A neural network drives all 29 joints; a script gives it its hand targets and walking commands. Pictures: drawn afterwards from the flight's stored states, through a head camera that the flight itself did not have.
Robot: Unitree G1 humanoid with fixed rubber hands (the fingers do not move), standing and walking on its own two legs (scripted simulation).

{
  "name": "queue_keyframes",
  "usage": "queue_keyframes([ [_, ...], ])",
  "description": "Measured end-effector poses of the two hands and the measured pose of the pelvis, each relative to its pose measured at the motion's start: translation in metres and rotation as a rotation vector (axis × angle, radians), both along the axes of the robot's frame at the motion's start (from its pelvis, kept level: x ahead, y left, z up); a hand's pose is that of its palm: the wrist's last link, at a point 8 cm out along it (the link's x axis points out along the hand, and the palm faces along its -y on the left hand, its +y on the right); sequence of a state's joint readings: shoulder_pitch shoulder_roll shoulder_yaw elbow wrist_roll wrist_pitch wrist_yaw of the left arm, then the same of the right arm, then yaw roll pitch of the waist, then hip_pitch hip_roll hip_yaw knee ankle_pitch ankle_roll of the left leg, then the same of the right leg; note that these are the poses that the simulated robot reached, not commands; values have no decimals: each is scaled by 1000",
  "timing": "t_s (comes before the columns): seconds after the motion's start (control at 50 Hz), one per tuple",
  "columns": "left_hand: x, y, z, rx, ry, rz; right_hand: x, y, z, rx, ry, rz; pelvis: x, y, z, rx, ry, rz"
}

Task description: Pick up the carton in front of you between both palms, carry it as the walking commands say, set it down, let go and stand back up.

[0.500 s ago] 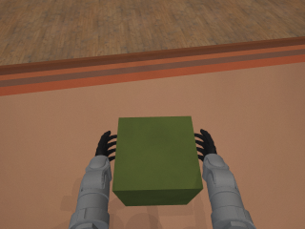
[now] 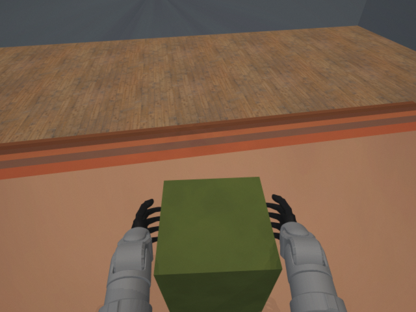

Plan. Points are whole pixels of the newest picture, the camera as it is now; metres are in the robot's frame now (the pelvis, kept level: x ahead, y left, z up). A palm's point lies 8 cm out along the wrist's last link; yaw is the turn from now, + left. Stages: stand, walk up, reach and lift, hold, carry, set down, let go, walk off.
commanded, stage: reach and lift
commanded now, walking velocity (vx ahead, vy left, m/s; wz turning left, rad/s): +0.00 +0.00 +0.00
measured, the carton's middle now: (214, 248) +0.30 +0.00 -0.05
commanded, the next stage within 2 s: hold in 0.76 s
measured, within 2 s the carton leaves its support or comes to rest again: neither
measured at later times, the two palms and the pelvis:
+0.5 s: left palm (140, 227) +0.30 +0.15 +0.03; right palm (287, 222) +0.30 -0.15 +0.04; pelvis +0.01 +0.00 +0.01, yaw +0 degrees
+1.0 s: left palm (138, 224) +0.30 +0.15 +0.06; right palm (291, 219) +0.30 -0.15 +0.06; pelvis +0.01 +0.00 +0.01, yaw +0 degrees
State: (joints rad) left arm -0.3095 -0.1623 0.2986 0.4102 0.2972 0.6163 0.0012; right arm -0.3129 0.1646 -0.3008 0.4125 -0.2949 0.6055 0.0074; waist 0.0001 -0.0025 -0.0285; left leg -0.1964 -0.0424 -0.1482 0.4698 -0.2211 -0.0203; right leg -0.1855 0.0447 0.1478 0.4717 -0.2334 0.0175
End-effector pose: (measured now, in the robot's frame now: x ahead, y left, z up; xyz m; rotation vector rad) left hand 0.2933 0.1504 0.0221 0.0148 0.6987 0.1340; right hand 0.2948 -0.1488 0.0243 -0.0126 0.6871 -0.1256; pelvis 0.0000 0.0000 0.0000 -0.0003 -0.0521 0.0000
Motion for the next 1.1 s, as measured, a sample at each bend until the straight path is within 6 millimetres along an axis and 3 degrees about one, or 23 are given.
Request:
queue_keyframes([
  [0.18, 4, 1, 5, -3, -15, -2, 2, 1, 5, 1, -15, -6, -3, 1, 1, 0, -8, 0],
  [0.68, 9, 0, 16, 25, -11, -18, 8, 0, 16, -25, -10, 13, 17, 1, 7, 1, -24, 0],
  [0.94, 4, 0, 34, 19, -46, -14, 3, -1, 34, -22, -45, 9, 14, 0, 8, 0, -54, 1],
  [1.1, -1, 0, 33, 15, -21, -11, -2, 0, 33, -17, -20, 6, 7, 1, 7, 0, -70, -1],
])
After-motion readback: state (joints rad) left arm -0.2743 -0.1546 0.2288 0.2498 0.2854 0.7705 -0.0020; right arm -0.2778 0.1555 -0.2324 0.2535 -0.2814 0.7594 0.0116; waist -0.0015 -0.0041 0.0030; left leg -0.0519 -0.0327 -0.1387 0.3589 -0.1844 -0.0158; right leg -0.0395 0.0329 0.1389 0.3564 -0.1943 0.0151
